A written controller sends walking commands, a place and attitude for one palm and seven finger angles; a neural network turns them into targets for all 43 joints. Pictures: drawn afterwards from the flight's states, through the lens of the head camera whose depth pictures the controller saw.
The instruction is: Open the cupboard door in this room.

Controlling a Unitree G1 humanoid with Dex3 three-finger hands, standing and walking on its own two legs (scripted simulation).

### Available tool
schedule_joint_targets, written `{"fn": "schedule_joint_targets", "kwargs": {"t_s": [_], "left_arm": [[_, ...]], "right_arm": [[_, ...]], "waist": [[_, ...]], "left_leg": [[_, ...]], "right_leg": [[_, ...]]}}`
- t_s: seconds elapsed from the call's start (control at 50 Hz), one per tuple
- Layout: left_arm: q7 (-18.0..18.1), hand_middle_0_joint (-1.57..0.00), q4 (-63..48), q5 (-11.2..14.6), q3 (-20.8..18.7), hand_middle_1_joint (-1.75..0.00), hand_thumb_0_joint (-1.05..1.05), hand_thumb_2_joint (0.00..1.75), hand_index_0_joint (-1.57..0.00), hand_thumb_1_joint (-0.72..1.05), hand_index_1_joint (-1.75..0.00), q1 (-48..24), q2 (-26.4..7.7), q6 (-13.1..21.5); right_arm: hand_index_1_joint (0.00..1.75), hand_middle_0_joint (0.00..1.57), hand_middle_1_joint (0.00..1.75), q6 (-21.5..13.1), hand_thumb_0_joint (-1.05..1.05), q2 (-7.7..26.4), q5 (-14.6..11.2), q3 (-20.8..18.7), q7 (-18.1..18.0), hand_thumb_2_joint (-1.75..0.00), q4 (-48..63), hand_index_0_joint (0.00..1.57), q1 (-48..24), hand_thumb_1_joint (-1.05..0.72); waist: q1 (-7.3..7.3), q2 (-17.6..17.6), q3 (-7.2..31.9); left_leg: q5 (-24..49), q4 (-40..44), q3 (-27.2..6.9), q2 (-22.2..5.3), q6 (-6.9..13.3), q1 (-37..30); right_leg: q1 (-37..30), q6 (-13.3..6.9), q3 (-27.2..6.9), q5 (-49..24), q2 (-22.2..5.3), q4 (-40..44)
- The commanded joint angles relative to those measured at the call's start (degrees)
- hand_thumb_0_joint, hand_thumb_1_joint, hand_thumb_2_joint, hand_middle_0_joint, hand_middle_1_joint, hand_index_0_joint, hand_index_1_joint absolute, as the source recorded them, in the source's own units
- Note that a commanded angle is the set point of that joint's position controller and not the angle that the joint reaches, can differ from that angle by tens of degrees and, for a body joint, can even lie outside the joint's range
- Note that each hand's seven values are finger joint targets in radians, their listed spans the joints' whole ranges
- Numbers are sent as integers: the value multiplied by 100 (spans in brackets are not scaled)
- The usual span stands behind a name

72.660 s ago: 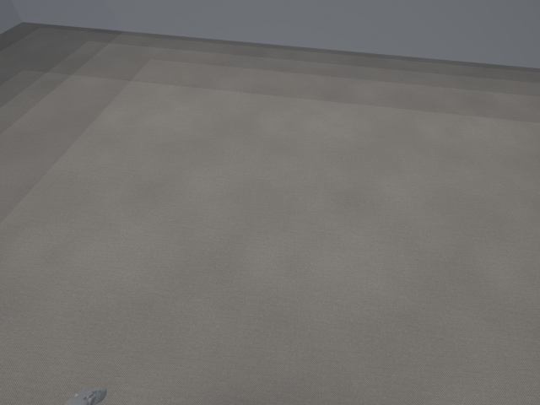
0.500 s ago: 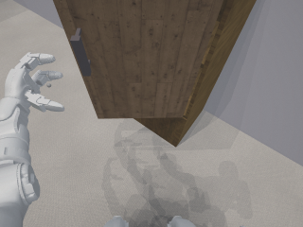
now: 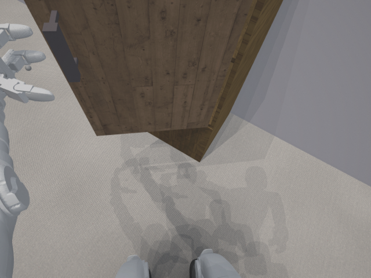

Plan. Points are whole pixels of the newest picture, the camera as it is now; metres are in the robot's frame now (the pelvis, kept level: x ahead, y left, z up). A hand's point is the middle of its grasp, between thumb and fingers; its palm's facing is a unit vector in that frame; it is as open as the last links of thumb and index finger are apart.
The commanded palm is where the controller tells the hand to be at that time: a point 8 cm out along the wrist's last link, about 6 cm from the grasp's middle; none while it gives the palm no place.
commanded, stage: move the hooked fingers beside the handle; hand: left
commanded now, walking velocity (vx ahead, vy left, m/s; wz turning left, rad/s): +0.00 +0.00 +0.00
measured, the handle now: (65, 48) +0.58 +0.20 +0.10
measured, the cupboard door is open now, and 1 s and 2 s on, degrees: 39 39 39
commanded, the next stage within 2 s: slide the fingers in behind the handle in 0.88 s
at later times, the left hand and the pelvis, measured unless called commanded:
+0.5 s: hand (25, 67) +0.52 +0.26 +0.11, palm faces +0.04 -1.00 -0.01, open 14.0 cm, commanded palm +0.50 +0.30 +0.10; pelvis +0.01 +0.01 +0.00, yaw +0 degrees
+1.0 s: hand (33, 63) +0.53 +0.25 +0.11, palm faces +0.04 -1.00 +0.00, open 14.0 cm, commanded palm +0.51 +0.30 +0.10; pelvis +0.01 +0.00 -0.01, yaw +0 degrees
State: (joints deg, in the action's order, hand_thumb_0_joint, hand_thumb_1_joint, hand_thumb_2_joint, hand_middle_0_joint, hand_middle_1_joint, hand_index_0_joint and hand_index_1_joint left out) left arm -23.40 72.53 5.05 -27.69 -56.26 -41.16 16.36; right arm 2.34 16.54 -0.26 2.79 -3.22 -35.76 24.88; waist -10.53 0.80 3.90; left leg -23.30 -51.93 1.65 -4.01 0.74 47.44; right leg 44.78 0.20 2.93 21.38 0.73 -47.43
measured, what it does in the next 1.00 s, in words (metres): stands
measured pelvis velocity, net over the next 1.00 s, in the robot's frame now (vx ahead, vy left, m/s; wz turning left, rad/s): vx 0.01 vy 0.00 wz -0.01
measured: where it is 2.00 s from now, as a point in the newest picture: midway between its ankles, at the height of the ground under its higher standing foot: outside the picture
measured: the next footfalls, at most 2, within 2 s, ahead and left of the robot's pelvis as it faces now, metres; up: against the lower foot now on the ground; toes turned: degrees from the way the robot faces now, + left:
none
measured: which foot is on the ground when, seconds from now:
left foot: down 0.00-1.00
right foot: down 0.00-1.00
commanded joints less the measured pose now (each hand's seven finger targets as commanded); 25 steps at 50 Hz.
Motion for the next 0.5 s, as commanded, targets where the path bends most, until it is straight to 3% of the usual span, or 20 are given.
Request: {"fn": "schedule_joint_targets", "kwargs": {"t_s": [0.0,0.04,0.06,0.08,0.14,0.18,0.22,0.26,0.3,0.34,0.4,0.42,0.44,0.48], "left_arm": [[32,-30,-1096,50,-16,-120,0,30,-30,-50,-120,-2810,-1565,377],[56,-30,-878,29,-126,-120,0,30,-30,-50,-120,-2886,-1758,296],[73,-30,-890,-17,-171,-120,0,30,-30,-50,-120,-2965,-1889,261],[79,-30,-959,-61,-119,-120,0,30,-30,-50,-120,-2904,-1817,252],[77,-30,-1147,-5,-293,-120,0,30,-30,-50,-120,-2435,-1856,297],[56,-30,-1331,19,-282,-120,0,30,-30,-50,-120,-2308,-1756,310],[67,-30,-1357,92,-346,-120,0,30,-30,-50,-120,-2166,-1742,300],[74,-30,-1520,97,-536,-120,0,30,-30,-50,-120,-2061,-1972,325],[92,-30,-1707,97,-363,-120,0,30,-30,-50,-120,-2201,-1760,360],[106,-30,-1911,135,-463,-120,0,30,-30,-50,-120,-2169,-1835,452],[66,-30,-1572,139,-214,-120,0,30,-30,-50,-120,-2275,-1602,395],[61,-30,-1557,163,-65,-120,0,30,-30,-50,-120,-2383,-1403,396],[64,-30,-1617,144,-50,-120,0,30,-30,-50,-120,-2475,-1412,404],[68,-30,-1435,165,-58,-120,0,30,-30,-50,-120,-2392,-1392,362]], "right_arm": [[30,20,30,-62,0,1118,28,-378,-27,-90,194,20,1045,-90],[30,20,30,-18,0,1167,40,-360,-41,-90,179,20,1125,-90],[30,20,30,1,0,1183,46,-355,-46,-90,196,20,1138,-90],[30,20,30,15,0,1153,65,-358,-26,-90,214,20,1172,-90],[30,20,30,82,0,1140,94,-382,27,-90,292,20,1225,-90],[30,20,30,137,0,1118,93,-405,66,-90,352,20,1202,-90],[30,20,30,183,0,1115,79,-404,73,-90,405,20,1201,-90],[30,20,30,222,0,1130,67,-435,78,-90,436,20,1162,-90],[30,20,30,242,0,1086,55,-431,98,-90,446,20,1100,-90],[30,20,30,254,0,1088,54,-450,91,-90,434,20,1084,-90],[30,20,30,247,0,1088,26,-425,65,-90,343,20,1033,-90],[30,20,30,238,0,1072,27,-412,47,-90,337,20,1019,-90],[30,20,30,219,0,1081,30,-422,45,-90,293,20,1011,-90],[30,20,30,201,0,1094,36,-412,38,-90,270,20,1018,-90]], "waist": [[-94,1037,2579],[-146,810,2511],[-149,901,2573],[-93,1142,2712],[48,1049,3057],[104,1122,3047],[107,965,2886],[197,959,2988],[131,1070,2855],[173,1255,3056],[12,930,2523],[-39,1039,2407],[-31,1207,2530],[-49,1014,2560]], "left_leg": [[2228,413,-413,172,80,-2199],[2261,400,-448,154,98,-2076],[2268,376,-445,156,100,-2051],[2429,368,-444,163,76,-2186],[2974,308,-438,123,43,-2421],[3038,309,-390,131,43,-2424],[3102,338,-385,129,65,-2344],[3051,340,-344,142,69,-2301],[2920,367,-334,149,72,-2340],[3128,334,-349,138,50,-2564],[2608,383,-371,142,78,-2282],[2600,399,-393,148,82,-2330],[2639,390,-420,138,55,-2478],[2496,373,-434,141,62,-2408]], "right_leg": [[-527,-93,-91,-1653,250,436],[-515,-81,-70,-1677,258,418],[-506,-76,-94,-1690,248,413],[-501,-96,-79,-1755,247,382],[-644,-100,-37,-2091,286,313],[-720,-100,-33,-2189,296,318],[-790,-111,-12,-2280,323,321],[-959,-103,-46,-2355,315,336],[-877,-95,-36,-2264,327,369],[-872,-108,-48,-2319,332,355],[-697,-96,-28,-2014,327,433],[-581,-117,-13,-1943,324,444],[-496,-115,-11,-1893,316,431],[-488,-113,-10,-1797,308,440]]}}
